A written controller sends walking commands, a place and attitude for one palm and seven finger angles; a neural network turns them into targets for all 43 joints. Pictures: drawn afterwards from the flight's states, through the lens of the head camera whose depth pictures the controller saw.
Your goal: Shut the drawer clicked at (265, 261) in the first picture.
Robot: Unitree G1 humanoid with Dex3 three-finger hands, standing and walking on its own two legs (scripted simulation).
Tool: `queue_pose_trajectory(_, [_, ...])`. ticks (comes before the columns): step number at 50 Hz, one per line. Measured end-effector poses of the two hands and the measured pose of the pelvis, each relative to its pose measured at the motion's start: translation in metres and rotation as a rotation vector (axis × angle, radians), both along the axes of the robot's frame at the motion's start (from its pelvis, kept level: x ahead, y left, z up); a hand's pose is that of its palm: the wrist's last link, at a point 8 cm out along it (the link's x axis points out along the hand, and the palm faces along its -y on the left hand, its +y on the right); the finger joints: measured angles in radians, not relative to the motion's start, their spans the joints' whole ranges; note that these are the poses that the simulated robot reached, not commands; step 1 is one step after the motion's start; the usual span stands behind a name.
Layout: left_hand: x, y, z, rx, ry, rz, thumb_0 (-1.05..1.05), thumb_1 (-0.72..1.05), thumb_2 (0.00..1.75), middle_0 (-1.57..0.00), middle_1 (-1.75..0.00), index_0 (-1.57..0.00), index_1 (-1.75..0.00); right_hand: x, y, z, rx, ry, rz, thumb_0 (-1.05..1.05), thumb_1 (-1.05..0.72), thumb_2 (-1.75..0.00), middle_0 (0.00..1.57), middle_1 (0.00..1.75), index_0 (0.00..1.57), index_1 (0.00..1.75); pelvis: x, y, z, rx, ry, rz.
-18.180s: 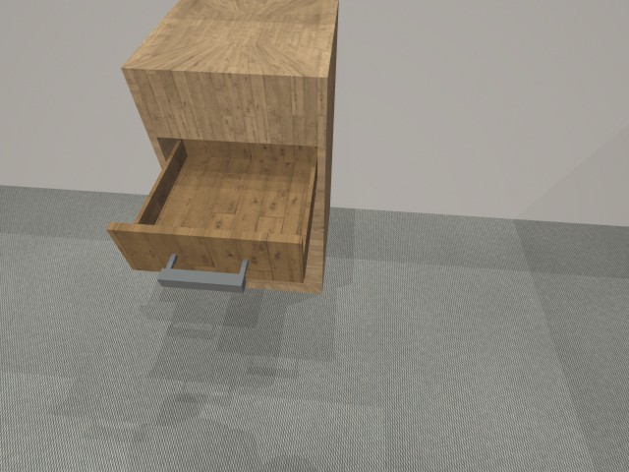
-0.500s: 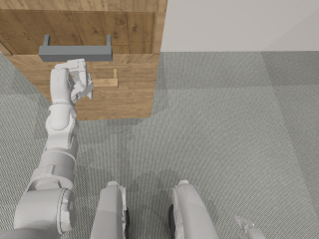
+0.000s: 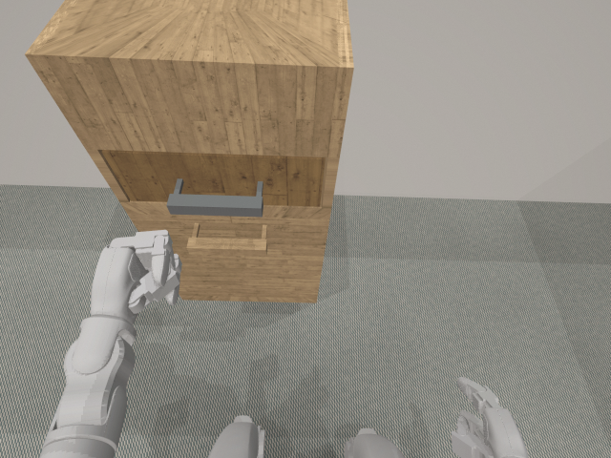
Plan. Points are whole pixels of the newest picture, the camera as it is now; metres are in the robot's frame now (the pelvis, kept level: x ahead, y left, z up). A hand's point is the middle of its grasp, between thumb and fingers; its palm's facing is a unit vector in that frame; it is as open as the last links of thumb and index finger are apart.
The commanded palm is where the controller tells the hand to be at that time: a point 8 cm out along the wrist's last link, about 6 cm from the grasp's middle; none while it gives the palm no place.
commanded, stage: draw the hand back to the body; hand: left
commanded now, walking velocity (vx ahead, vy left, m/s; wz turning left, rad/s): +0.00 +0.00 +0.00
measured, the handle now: (218, 195) +0.56 +0.17 -0.09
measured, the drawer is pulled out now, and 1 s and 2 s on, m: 0.00 0.00 0.00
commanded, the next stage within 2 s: step back with the hand held close in 0.86 s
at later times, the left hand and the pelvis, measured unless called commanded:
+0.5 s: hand (36, 299) +0.24 +0.23 +0.18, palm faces +0.30 -0.89 -0.34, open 3.3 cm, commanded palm +0.19 +0.27 +0.21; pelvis +0.03 +0.00 +0.07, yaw +0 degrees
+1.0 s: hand out of the picture +0.20 +0.23 +0.23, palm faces +0.41 -0.83 -0.39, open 3.3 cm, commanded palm +0.15 +0.27 +0.25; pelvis +0.02 -0.01 +0.08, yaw +0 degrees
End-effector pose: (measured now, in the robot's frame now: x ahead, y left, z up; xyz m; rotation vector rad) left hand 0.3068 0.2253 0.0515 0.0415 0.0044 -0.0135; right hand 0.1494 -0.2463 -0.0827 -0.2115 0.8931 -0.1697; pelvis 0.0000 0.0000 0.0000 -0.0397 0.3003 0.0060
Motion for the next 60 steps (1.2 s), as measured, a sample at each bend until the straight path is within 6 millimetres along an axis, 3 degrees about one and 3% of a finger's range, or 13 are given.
queue_pose_trajectory(8, [-0.042,0.015,0.039,0.221,0.183,0.144,0.02,0.9,0.9,-1.4,-1.6,-1.4,-1.6,0.021,0.014,0.046,0.009,-0.078,-0.018,0.01,-0.91,-0.9,0.2,0.29,0.2,0.3,0.013,0.003,0.038,0.021,-0.126,-0.006])
queue_pose_trajectory(16, [-0.068,0.034,0.095,0.271,0.13,0.273,0.02,0.9,0.9,-1.4,-1.6,-1.39,-1.6,0.048,0.033,0.07,0.039,-0.173,0.048,0.01,-0.91,-0.9,0.2,0.29,0.2,0.3,0.024,0.005,0.06,0.031,-0.23,0.001])
queue_pose_trajectory(26, [-0.104,0.044,0.152,0.319,0.006,0.342,0.02,0.9,0.9,-1.4,-1.6,-1.39,-1.6,0.071,0.043,0.088,0.068,-0.263,0.111,0.01,-0.91,-0.9,0.2,0.3,0.21,0.3,0.033,0.003,0.071,0.039,-0.304,0.0])
queue_pose_trajectory(37, [-0.142,0.052,0.214,0.442,-0.184,0.427,0.02,0.9,0.9,-1.4,-1.6,-1.4,-1.6,0.073,0.038,0.091,0.078,-0.304,0.133,0.01,-0.91,-0.9,0.2,0.3,0.21,0.3,0.032,-0.003,0.075,0.04,-0.34,0.001])
queue_pose_trajectory(40, [-0.147,0.051,0.215,0.438,-0.194,0.44,0.02,0.9,0.9,-1.4,-1.6,-1.4,-1.6,0.07,0.035,0.089,0.081,-0.301,0.128,0.01,-0.91,-0.9,0.2,0.3,0.21,0.3,0.029,-0.005,0.075,0.041,-0.346,0.002])
queue_pose_trajectory(47, [-0.147,0.044,0.196,0.394,-0.137,0.426,0.02,0.9,0.9,-1.41,-1.6,-1.4,-1.6,0.058,0.025,0.087,0.061,-0.285,0.108,0.01,-0.91,-0.9,0.2,0.3,0.21,0.3,0.024,-0.01,0.075,0.042,-0.355,-0.001])
queue_pose_trajectory(50, [-0.148,0.04,0.198,0.397,-0.147,0.411,0.02,0.9,0.9,-1.41,-1.6,-1.4,-1.6,0.053,0.02,0.088,0.053,-0.292,0.098,0.01,-0.91,-0.9,0.2,0.3,0.21,0.3,0.023,-0.012,0.075,0.041,-0.36,-0.002])
queue_pose_trajectory(55, [-0.145,0.049,0.222,0.485,-0.265,0.405,0.02,0.89,0.9,-1.41,-1.6,-1.4,-1.6,0.044,0.012,0.087,0.035,-0.253,0.086,0.01,-0.91,-0.9,0.2,0.3,0.21,0.3,0.017,-0.011,0.075,0.029,-0.337,0.008])
queue_pose_trajectory(60, [-0.144,0.054,0.208,0.495,-0.188,0.356,0.02,0.9,0.9,-1.41,-1.6,-1.4,-1.6,0.027,0.004,0.083,0.021,-0.189,0.022,0.01,-0.91,-0.9,0.2,0.3,0.21,0.3,0.009,-0.002,0.077,0.032,-0.306,-0.006])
